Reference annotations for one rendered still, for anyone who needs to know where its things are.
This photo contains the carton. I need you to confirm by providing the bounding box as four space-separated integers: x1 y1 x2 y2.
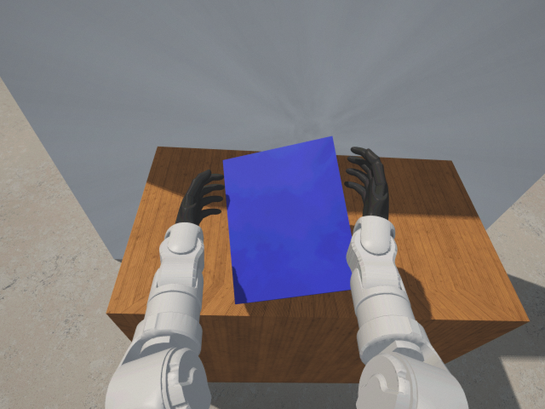
223 136 352 304

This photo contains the robot left upper arm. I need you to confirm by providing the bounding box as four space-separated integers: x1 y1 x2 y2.
106 347 211 409

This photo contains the pedestal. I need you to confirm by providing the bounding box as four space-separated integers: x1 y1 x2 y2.
106 147 530 383

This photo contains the left robot forearm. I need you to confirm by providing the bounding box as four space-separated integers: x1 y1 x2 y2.
105 222 204 409

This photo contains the right robot forearm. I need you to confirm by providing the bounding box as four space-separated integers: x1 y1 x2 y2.
347 216 452 375

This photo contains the robot right hand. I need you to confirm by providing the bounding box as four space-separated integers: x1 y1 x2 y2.
344 147 389 220

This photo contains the robot right upper arm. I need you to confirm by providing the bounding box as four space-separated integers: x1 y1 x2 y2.
356 352 468 409

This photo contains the robot left hand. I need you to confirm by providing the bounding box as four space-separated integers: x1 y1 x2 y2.
175 170 225 226

